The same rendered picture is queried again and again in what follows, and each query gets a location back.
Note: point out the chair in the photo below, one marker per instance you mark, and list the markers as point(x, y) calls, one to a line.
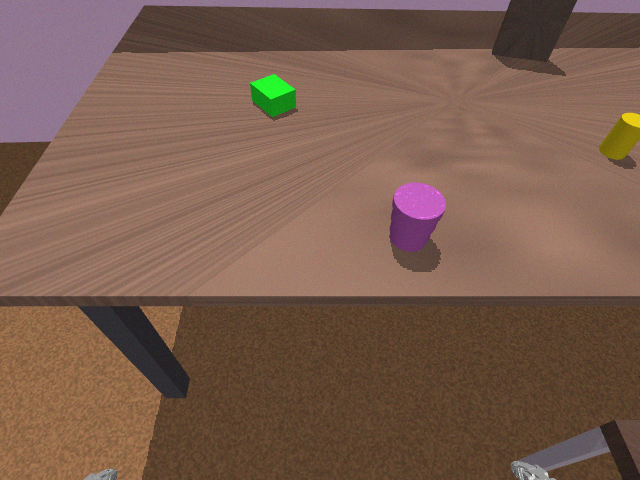
point(620, 437)

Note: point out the right robot hand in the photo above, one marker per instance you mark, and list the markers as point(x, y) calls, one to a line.
point(525, 471)

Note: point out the table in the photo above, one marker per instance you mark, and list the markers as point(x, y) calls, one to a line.
point(168, 186)

